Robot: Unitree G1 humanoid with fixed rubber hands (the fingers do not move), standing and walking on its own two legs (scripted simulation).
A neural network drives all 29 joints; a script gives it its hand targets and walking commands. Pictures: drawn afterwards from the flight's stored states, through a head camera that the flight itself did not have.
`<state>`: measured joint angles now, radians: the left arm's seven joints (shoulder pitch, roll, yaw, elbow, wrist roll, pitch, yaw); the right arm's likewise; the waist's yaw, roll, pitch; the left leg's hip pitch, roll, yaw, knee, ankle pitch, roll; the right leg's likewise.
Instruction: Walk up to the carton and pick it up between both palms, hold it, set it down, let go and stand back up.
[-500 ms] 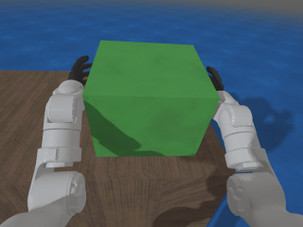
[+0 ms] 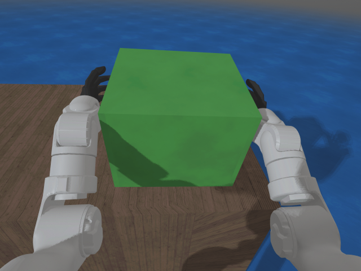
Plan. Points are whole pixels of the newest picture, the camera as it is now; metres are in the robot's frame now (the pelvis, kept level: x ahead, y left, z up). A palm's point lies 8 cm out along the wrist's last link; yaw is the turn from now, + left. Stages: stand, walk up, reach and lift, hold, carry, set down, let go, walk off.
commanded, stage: hold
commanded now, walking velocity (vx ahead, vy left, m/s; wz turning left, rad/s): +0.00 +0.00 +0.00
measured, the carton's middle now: (175, 116) +0.38 +0.03 +0.21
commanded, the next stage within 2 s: set down in 0.32 s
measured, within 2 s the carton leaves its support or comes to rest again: neither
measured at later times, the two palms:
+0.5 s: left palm (90, 100) +0.36 +0.20 +0.25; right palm (256, 112) +0.37 -0.15 +0.23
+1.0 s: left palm (97, 105) +0.41 +0.21 +0.21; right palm (244, 117) +0.42 -0.14 +0.19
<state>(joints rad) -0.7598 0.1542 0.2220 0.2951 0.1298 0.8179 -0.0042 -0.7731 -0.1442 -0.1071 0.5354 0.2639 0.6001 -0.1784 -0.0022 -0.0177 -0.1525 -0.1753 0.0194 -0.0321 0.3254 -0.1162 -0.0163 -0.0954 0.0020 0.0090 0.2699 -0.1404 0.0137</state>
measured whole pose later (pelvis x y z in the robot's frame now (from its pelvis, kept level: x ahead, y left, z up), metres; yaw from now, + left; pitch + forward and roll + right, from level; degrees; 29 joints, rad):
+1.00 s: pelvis +0.02 -0.01 +0.00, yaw +0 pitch -2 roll +0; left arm -0.79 0.13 0.35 0.48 0.22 0.44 -0.10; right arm -0.79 -0.07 -0.14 0.72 0.04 0.21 -0.13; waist 0.00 -0.05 -0.04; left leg -0.13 0.02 -0.03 0.30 -0.13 -0.02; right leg -0.06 0.00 0.01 0.27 -0.17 0.01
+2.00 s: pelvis +0.03 -0.01 +0.00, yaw +0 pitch -1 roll +0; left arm -0.79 0.13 0.38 0.79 0.22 0.20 -0.08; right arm -0.78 -0.05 -0.21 0.86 -0.09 0.12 -0.12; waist 0.00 -0.05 -0.01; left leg -0.13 0.02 -0.03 0.29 -0.14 -0.02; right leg -0.06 0.00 0.01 0.26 -0.18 0.01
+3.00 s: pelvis +0.05 -0.01 +0.00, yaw +0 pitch +4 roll +0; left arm -0.82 0.15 0.41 0.97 0.22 0.01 -0.08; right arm -0.78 0.00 -0.34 0.86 -0.24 0.05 -0.08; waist 0.00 -0.05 -0.01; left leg -0.20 0.01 -0.02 0.27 -0.15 -0.02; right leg -0.14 -0.01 0.01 0.26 -0.19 0.02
